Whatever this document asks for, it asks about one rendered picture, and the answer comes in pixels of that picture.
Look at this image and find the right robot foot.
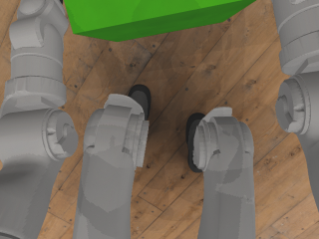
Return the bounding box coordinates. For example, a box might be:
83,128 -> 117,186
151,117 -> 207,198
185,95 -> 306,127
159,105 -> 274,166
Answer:
185,113 -> 205,173

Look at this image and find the left robot foot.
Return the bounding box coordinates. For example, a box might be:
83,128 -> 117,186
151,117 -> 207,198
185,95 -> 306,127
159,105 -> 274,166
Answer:
128,84 -> 152,120

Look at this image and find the left robot upper arm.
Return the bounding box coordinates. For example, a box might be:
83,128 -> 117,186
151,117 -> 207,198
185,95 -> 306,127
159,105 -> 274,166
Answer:
0,108 -> 79,239

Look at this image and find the left robot forearm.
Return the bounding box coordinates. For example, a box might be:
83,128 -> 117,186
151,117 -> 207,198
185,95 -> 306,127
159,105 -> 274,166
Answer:
0,0 -> 69,119

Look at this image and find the carton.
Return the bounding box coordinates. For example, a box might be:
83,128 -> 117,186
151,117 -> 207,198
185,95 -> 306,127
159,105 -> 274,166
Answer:
64,0 -> 256,42

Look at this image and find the right robot upper arm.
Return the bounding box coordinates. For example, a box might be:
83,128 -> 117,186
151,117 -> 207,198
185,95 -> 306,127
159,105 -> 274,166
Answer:
275,71 -> 319,212

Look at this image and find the right robot forearm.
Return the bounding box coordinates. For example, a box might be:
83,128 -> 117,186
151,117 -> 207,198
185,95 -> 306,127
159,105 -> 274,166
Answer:
271,0 -> 319,76

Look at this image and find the robot foot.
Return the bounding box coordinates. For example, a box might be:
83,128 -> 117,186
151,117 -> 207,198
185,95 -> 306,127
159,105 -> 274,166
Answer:
128,84 -> 152,120
185,113 -> 205,173

